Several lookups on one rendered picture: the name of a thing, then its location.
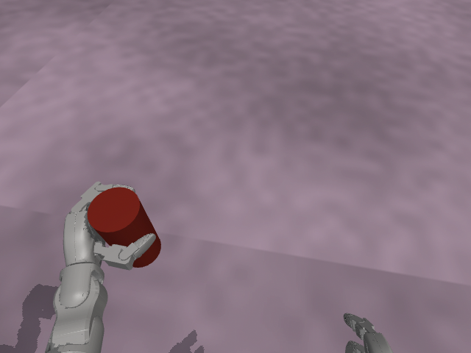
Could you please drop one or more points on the left robot arm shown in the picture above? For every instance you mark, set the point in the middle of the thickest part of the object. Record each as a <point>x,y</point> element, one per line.
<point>79,303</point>

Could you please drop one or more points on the can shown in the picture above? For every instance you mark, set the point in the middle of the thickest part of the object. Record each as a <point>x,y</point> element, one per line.
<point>119,217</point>

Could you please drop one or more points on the right robot hand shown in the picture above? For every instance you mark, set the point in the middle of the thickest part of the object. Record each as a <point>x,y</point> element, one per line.
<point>373,342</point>

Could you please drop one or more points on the left robot hand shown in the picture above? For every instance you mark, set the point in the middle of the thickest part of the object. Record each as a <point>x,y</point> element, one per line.
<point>82,243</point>

